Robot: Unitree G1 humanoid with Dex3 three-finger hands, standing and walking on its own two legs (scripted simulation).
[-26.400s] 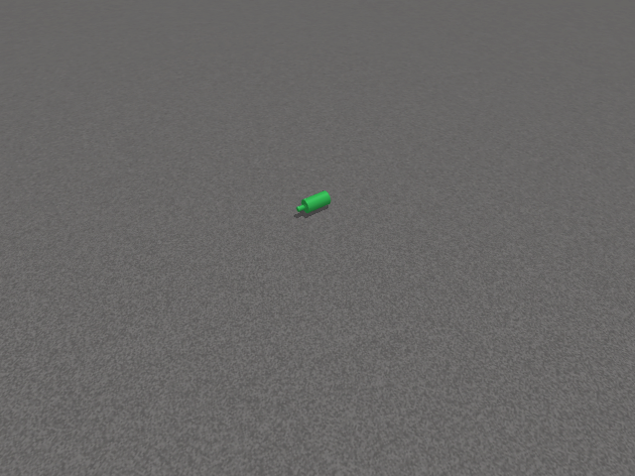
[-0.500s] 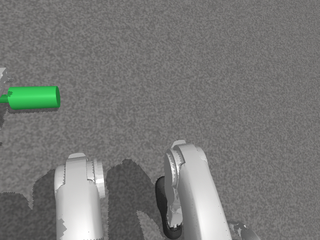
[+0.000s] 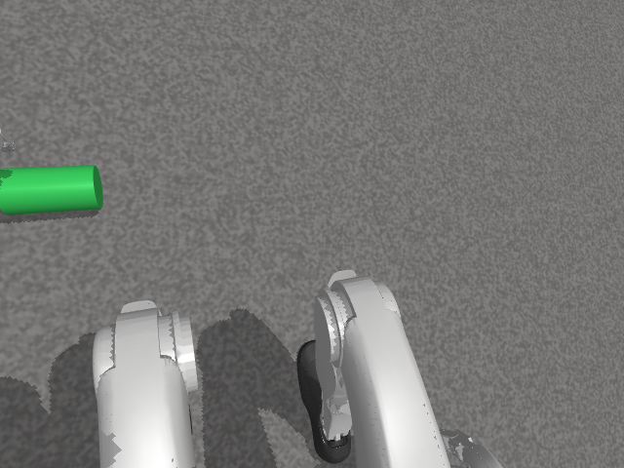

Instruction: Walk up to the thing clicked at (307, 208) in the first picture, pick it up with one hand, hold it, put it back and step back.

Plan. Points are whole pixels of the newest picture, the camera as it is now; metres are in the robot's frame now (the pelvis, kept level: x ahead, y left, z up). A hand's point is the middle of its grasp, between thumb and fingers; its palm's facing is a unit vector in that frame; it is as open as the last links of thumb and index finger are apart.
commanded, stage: rise first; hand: left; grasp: from above
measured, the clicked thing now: (37, 190) +0.50 +0.32 -0.30
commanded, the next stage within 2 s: approach in 1.04 s
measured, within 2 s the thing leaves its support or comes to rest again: neither
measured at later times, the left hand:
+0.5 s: hand out of the picture +0.46 +0.34 -0.18, palm faces -0.46 -0.07 -0.89, open 13.7 cm
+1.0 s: hand out of the picture +0.46 +0.34 -0.18, palm faces -0.45 -0.06 -0.89, open 13.8 cm
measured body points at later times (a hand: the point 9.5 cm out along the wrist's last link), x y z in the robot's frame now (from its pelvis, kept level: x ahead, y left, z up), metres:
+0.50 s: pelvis +0.00 +0.00 -0.01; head +0.25 +0.10 +0.35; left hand +0.48 +0.34 -0.13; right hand +0.04 -0.27 -0.10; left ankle +0.07 +0.12 -0.30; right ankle +0.10 -0.14 -0.30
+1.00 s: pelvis -0.01 +0.00 -0.01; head +0.25 +0.10 +0.35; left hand +0.48 +0.35 -0.13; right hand +0.04 -0.27 -0.09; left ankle +0.07 +0.12 -0.30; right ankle +0.10 -0.13 -0.30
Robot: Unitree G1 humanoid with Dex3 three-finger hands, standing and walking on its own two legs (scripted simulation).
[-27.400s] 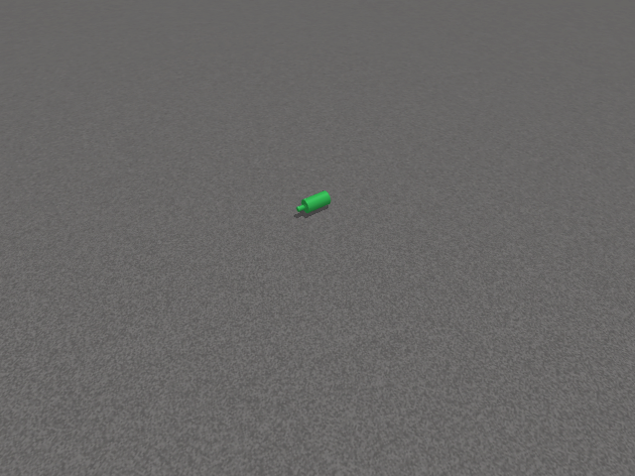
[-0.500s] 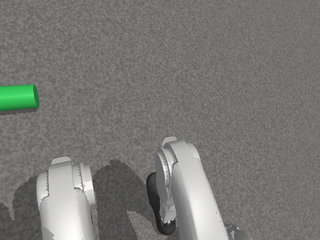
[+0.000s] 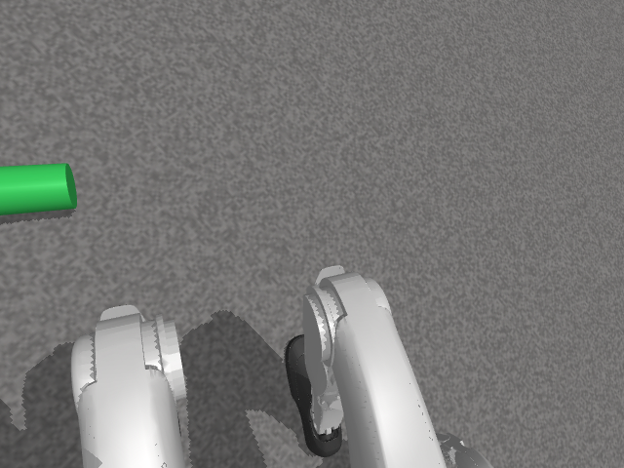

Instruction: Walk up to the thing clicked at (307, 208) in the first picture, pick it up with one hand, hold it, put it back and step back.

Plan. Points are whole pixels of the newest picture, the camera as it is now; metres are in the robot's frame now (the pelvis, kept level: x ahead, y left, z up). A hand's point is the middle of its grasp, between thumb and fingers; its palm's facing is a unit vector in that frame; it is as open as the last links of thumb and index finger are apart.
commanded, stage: rise first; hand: left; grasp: from above
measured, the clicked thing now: (5, 190) +0.50 +0.33 -0.29
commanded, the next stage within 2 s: approach in 0.04 s
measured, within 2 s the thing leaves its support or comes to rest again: neither
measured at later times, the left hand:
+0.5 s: hand out of the picture +0.50 +0.30 -0.16, palm faces -0.41 -0.04 -0.91, open 13.7 cm
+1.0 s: hand out of the picture +0.48 +0.33 -0.17, palm faces -0.45 -0.07 -0.89, open 13.7 cm
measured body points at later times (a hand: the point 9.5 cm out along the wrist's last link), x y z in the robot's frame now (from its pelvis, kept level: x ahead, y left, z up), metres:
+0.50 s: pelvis +0.00 +0.00 +0.00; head +0.25 +0.11 +0.36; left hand +0.52 +0.30 -0.11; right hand +0.05 -0.27 -0.08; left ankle +0.07 +0.12 -0.29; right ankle +0.11 -0.14 -0.29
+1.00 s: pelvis -0.01 -0.01 +0.00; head +0.26 +0.09 +0.35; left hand +0.50 +0.33 -0.12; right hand +0.03 -0.28 -0.08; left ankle +0.07 +0.12 -0.29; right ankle +0.11 -0.14 -0.29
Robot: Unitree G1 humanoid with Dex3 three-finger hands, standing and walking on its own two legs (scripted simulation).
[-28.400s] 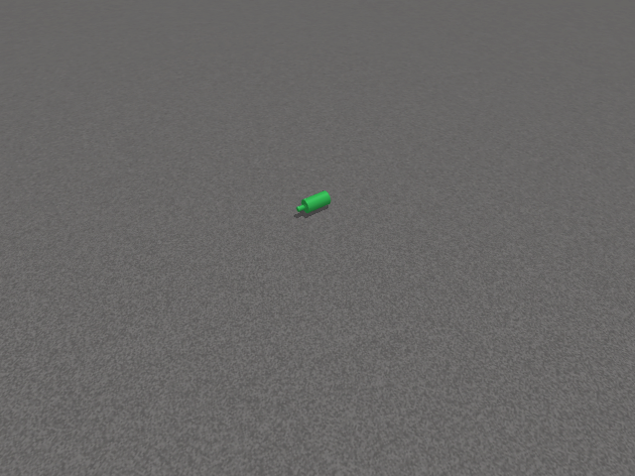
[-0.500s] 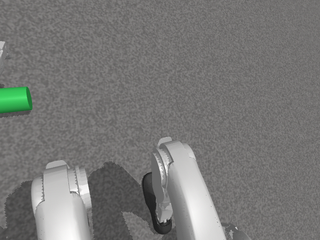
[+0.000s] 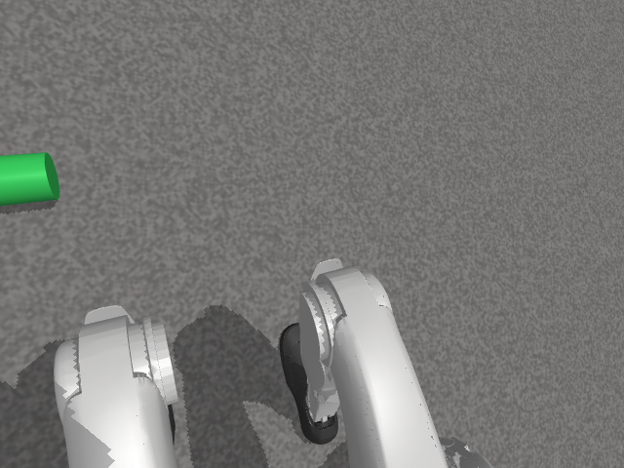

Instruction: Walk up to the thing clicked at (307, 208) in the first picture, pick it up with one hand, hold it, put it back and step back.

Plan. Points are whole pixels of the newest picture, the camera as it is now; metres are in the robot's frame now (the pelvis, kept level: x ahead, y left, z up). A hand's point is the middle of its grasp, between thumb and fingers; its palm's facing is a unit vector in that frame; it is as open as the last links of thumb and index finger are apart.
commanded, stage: close in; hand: left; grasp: from above
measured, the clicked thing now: out of the picture +0.51 +0.33 -0.29
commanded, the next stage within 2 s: rest palm in 0.14 s
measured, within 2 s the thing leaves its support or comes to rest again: neither
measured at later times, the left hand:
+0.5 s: hand out of the picture +0.49 +0.31 -0.21, palm faces -0.47 -0.06 -0.88, open 14.0 cm
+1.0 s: hand out of the picture +0.49 +0.31 -0.25, palm faces -0.47 -0.10 -0.87, open 14.3 cm
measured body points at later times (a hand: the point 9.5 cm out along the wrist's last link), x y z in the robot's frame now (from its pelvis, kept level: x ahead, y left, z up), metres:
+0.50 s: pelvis +0.00 +0.01 +0.00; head +0.27 +0.12 +0.34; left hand +0.51 +0.31 -0.16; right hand +0.03 -0.26 -0.07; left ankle +0.08 +0.13 -0.29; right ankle +0.12 -0.13 -0.29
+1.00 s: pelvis +0.01 +0.01 -0.01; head +0.30 +0.11 +0.31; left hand +0.51 +0.32 -0.20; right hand +0.03 -0.26 -0.07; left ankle +0.08 +0.13 -0.29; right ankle +0.12 -0.13 -0.29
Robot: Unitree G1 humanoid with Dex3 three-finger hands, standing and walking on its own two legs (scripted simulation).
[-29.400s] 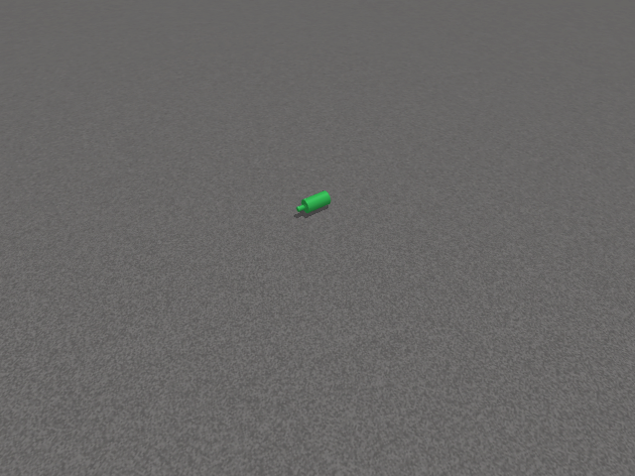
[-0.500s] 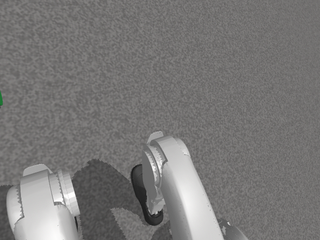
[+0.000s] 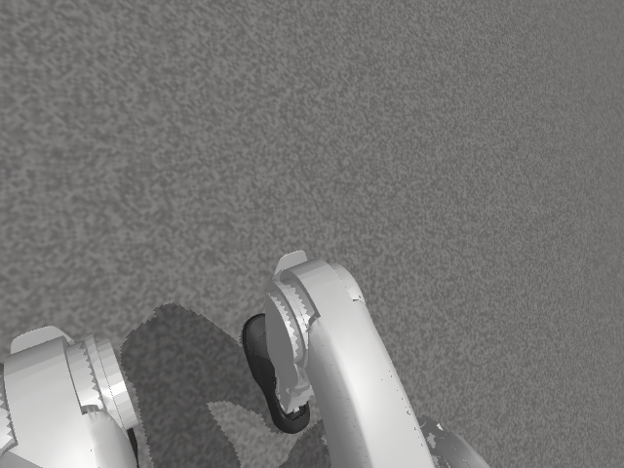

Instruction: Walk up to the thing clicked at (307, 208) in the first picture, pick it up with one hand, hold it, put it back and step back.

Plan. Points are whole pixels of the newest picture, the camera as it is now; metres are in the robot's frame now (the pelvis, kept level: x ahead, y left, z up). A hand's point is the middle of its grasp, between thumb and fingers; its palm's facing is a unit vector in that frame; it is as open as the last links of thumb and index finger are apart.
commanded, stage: rest palm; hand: left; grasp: from above
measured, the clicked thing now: out of the picture +0.47 +0.36 -0.28
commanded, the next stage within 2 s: close in 0.68 s
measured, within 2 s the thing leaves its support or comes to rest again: neither
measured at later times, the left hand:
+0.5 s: hand out of the picture +0.46 +0.32 -0.25, palm faces -0.44 -0.10 -0.89, open 13.8 cm
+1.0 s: hand out of the picture +0.46 +0.34 -0.25, palm faces -0.48 -0.13 -0.87, open 13.3 cm
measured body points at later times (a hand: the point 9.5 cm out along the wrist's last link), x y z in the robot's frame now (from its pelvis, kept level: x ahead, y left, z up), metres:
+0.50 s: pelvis +0.00 +0.00 +0.00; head +0.28 +0.14 +0.32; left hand +0.48 +0.33 -0.20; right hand +0.04 -0.25 -0.05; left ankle +0.06 +0.12 -0.28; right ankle +0.12 -0.13 -0.28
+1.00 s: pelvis +0.00 +0.00 +0.00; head +0.29 +0.13 +0.31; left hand +0.48 +0.34 -0.20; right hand +0.04 -0.26 -0.05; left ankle +0.06 +0.12 -0.28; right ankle +0.12 -0.13 -0.28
